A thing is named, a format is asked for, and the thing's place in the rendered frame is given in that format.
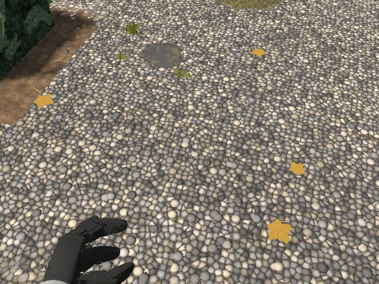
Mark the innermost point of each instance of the robot left hand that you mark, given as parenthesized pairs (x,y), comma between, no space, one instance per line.
(72,256)

